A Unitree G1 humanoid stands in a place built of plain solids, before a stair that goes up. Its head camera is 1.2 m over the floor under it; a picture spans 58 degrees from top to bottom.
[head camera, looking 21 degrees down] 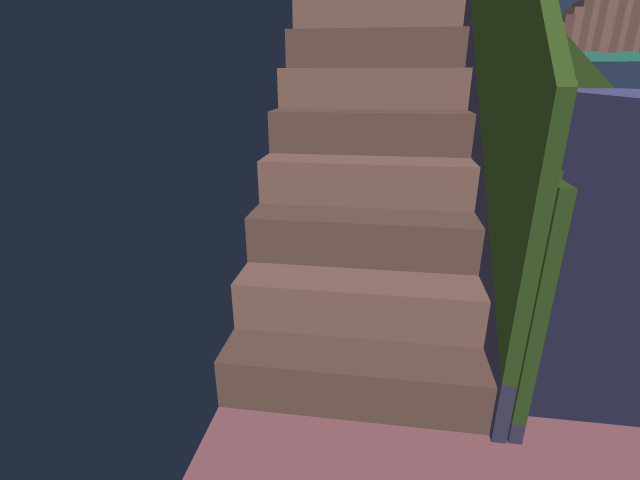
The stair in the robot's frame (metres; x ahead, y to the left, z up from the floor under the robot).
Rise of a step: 0.21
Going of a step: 0.23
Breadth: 1.01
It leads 8 degrees to the right of straight ahead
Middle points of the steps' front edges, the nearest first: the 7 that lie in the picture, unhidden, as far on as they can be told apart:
1.26 -0.11 0.21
1.48 -0.14 0.41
1.71 -0.17 0.62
1.94 -0.20 0.82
2.17 -0.23 1.03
2.39 -0.27 1.23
2.62 -0.30 1.44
